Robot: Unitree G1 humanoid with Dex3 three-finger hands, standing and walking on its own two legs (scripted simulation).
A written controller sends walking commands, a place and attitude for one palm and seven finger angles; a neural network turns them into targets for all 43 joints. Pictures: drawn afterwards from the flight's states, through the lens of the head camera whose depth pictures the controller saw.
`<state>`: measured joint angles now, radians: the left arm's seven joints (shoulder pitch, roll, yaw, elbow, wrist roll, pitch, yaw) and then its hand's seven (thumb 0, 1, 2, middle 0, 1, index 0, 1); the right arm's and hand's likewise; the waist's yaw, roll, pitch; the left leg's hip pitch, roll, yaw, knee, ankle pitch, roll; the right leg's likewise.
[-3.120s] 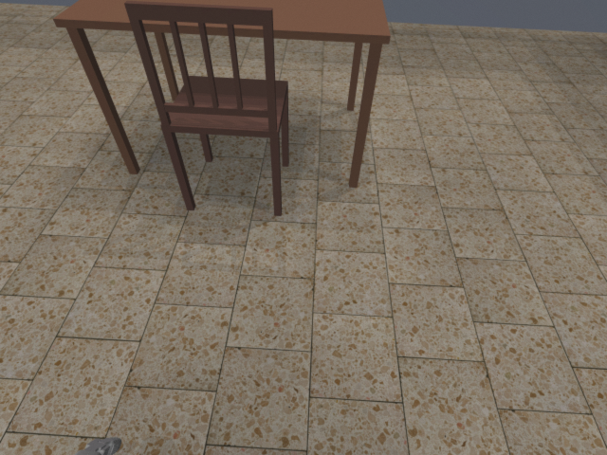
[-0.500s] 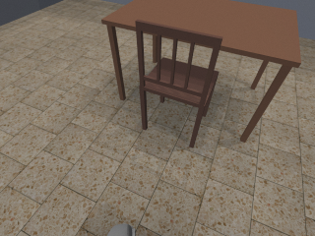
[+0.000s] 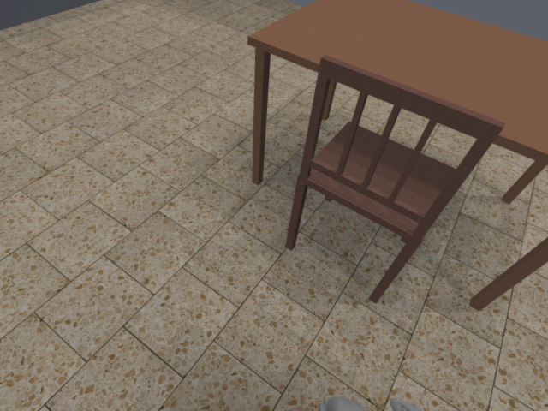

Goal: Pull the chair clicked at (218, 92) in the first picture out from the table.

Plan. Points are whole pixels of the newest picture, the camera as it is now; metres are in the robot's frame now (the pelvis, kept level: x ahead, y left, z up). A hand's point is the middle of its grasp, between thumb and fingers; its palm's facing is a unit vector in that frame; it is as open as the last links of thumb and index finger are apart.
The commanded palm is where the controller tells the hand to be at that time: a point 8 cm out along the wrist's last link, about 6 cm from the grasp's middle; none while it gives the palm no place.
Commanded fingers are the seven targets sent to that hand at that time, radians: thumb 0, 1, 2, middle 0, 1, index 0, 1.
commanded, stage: turn to face it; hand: left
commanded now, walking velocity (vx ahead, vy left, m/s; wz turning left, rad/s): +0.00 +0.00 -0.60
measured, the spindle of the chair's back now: (379, 149) +0.77 -0.21 -0.09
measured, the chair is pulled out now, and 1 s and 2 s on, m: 0.00 0.00 0.00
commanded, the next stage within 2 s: take the last steps up to it in 0.76 s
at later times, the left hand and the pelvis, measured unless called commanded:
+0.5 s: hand (209, 382) +0.18 +0.12 -0.16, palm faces -0.24 -0.93 -0.28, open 7.3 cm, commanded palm none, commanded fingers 0.00 0.90 0.90 -0.20 -0.30 -0.20 -0.30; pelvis +0.04 -0.05 +0.00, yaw -17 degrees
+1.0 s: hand (214, 360) +0.22 +0.12 -0.17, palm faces -0.44 -0.88 -0.19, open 7.3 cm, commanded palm none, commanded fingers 0.00 0.90 0.90 -0.20 -0.30 -0.20 -0.30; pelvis +0.07 -0.02 +0.00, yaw -28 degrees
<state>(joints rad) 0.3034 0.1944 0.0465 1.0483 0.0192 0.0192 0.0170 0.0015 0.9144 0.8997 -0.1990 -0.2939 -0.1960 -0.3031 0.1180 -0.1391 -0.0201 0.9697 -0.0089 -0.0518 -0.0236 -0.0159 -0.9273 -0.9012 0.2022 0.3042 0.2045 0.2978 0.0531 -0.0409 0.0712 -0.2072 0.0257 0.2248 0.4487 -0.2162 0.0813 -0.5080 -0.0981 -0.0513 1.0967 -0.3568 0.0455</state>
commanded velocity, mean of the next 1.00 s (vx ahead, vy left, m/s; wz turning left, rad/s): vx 0.05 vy -0.01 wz -0.37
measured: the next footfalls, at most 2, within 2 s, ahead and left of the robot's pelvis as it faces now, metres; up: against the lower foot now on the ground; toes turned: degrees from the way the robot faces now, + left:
right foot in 0.28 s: +0.08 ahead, -0.15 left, +0.00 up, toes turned -18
left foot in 0.74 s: +0.14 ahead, +0.07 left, +0.00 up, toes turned -19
